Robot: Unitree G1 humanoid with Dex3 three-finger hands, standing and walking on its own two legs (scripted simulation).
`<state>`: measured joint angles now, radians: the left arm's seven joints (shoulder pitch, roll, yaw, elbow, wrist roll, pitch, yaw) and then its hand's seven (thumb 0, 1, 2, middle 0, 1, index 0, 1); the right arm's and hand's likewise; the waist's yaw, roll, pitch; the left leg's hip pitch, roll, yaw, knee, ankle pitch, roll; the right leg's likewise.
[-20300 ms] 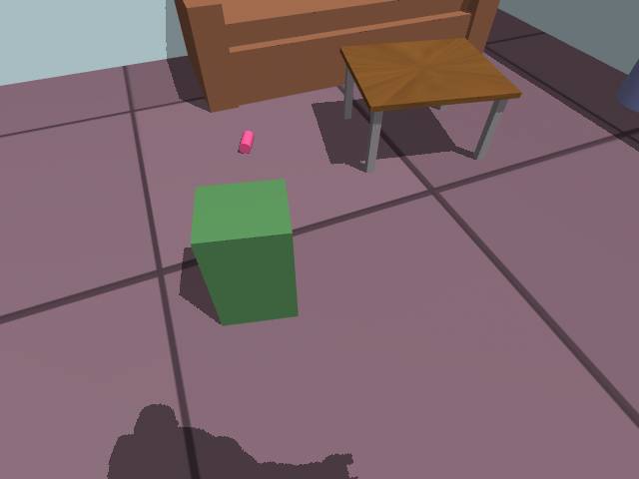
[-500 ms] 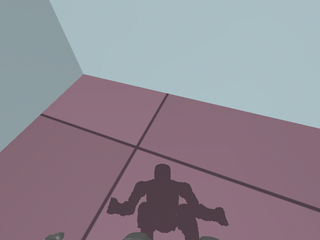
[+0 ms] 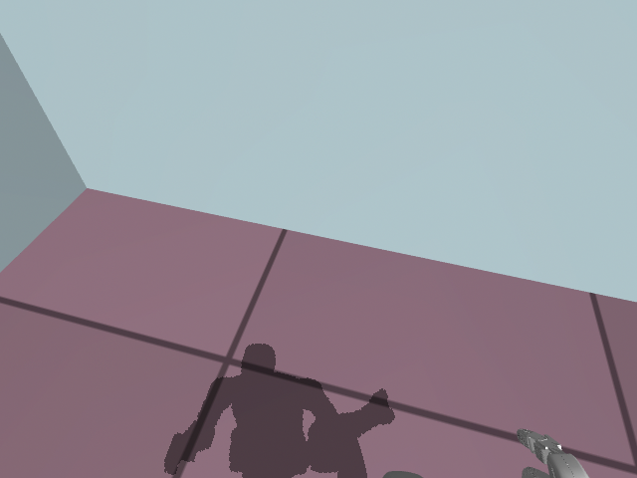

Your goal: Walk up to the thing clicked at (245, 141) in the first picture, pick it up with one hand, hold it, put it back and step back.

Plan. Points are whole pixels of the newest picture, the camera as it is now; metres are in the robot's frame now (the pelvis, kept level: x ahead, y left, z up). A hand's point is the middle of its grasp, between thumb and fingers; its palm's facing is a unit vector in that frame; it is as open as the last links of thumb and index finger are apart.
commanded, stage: walk up
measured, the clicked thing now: out of the picture -0.42 -1.33 -0.74
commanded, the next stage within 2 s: none
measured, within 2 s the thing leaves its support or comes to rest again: neither
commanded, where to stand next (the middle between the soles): +0.28 +0.04 m, yaw -127 degrees
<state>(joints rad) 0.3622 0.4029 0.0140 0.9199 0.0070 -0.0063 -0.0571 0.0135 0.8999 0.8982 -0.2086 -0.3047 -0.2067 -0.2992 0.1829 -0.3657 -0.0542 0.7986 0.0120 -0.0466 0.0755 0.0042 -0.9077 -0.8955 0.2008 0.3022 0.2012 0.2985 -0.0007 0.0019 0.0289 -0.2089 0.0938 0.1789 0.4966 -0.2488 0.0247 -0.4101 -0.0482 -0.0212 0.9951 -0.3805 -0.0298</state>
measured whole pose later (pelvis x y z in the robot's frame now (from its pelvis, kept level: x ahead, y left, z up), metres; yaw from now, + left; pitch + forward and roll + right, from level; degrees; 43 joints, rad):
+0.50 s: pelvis +0.22 +0.01 -0.01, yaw -22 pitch -3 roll +0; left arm 0.38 0.34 0.02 0.84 0.00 -0.04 0.03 0.01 0.90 0.90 -0.21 -0.31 -0.21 -0.30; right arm 0.11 -0.43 -0.05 0.75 -0.01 0.06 0.11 0.01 -0.91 -0.90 0.20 0.30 0.20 0.30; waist 0.04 0.12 0.14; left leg -0.52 0.09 -0.07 1.13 -0.35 -0.01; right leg -0.27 0.01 0.06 0.52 -0.19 0.00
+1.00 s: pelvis +0.30 +0.17 -0.01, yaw -51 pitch -2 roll -3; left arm 0.31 0.46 0.09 0.73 0.04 0.09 -0.08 0.01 0.90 0.90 -0.21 -0.30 -0.20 -0.30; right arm 0.11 -0.37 -0.09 0.80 -0.02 0.03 0.00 0.01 -0.90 -0.90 0.20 0.30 0.20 0.30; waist 0.02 -0.05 0.13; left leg -0.39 0.15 0.21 0.55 -0.12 0.04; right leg -0.35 0.02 0.11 1.02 -0.36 0.05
